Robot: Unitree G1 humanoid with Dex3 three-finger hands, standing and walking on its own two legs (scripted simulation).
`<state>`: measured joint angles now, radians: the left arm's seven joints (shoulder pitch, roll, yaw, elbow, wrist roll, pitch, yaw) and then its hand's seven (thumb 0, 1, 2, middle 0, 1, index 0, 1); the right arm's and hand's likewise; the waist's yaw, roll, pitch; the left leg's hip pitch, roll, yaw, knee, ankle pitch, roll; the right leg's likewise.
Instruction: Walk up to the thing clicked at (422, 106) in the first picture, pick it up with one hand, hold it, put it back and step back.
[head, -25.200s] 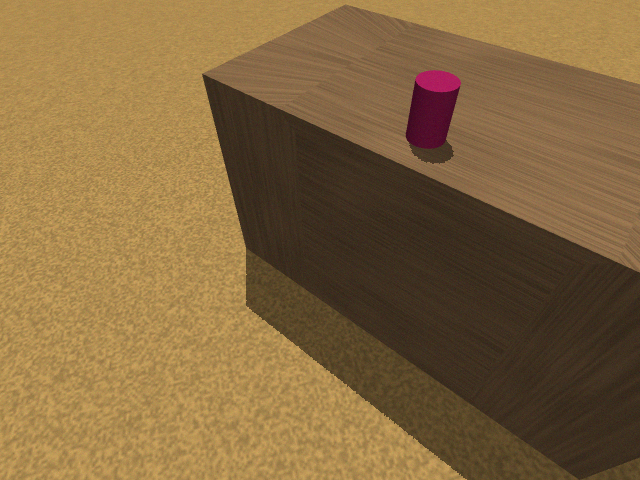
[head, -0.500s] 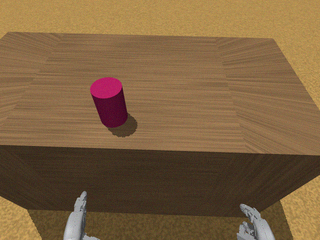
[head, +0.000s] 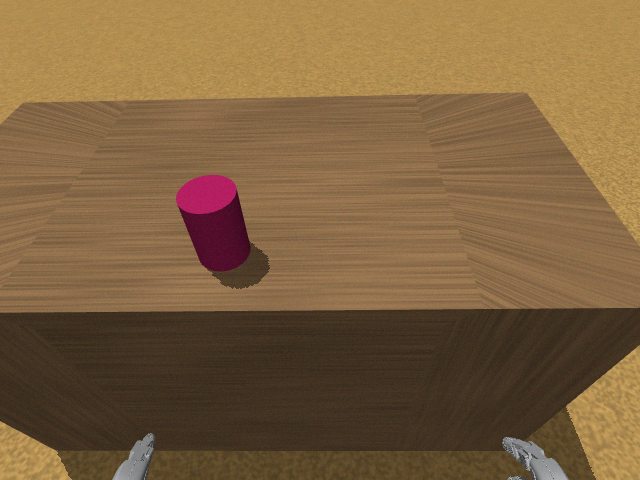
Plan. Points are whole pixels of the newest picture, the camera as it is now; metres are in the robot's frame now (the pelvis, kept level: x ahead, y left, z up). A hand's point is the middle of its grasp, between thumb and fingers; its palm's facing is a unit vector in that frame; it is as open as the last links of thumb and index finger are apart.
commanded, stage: home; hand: left
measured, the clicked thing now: (216, 224) +0.48 +0.18 +0.05
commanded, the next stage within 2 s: stand in 1.60 s
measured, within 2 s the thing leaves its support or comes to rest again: neither
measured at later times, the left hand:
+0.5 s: hand out of the picture +0.01 +0.26 -0.15, palm faces -0.05 -0.93 -0.37, open 17.5 cm
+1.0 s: hand out of the picture +0.05 +0.26 -0.14, palm faces -0.04 -0.93 -0.36, open 17.5 cm
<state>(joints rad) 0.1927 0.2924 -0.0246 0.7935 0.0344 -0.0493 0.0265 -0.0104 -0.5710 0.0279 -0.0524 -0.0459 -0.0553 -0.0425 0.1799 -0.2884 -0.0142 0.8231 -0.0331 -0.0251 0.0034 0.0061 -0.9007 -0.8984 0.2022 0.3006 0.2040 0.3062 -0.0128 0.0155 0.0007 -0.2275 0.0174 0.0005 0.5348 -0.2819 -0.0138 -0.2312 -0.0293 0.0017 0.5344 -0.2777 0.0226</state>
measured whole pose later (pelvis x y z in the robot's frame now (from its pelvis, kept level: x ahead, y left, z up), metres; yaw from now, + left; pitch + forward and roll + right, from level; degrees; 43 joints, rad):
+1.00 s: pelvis -0.02 +0.00 +0.01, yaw +0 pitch -3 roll +0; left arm 0.13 0.36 -0.02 1.12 0.01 -0.01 0.00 -0.01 -0.55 0.04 -0.05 -0.05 -0.05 -0.04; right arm 0.14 -0.36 0.01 1.11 -0.02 -0.01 0.01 0.00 -0.90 -0.90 0.20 0.30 0.20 0.31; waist 0.00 0.01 0.03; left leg -0.15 0.01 0.00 0.36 -0.17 -0.02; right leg -0.15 -0.03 0.00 0.37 -0.17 0.02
